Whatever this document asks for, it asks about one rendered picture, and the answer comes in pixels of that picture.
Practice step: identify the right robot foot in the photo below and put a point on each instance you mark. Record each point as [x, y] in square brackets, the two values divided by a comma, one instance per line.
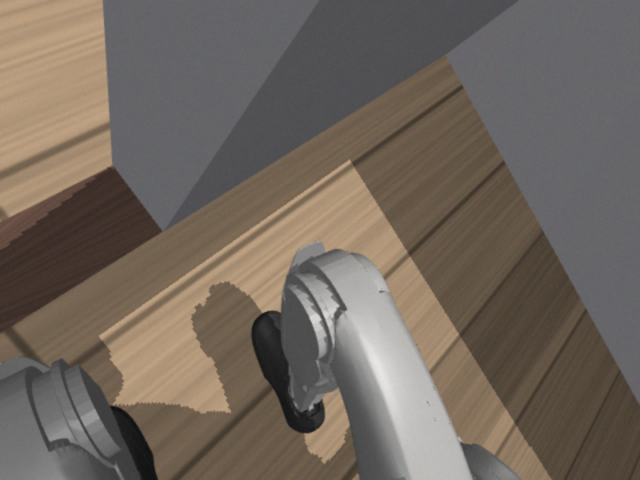
[266, 339]

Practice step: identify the right robot hand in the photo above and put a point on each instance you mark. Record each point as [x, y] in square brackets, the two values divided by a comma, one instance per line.
[484, 465]

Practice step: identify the left robot foot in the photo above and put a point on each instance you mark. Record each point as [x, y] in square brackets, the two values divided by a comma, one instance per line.
[136, 443]

